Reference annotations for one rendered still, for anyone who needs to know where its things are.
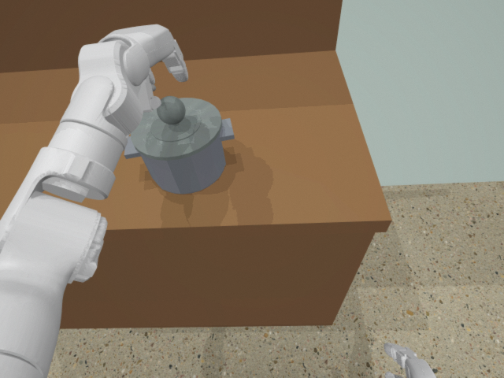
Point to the table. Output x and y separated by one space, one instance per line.
278 238

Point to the left robot hand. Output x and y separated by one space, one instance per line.
159 45

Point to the robot left upper arm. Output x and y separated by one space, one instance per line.
52 243

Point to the lid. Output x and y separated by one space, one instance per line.
160 141

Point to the robot left forearm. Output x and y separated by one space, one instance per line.
104 109

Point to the right robot hand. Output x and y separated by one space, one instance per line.
407 359

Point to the knob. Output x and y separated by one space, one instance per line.
171 110

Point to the pot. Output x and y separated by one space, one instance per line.
190 174

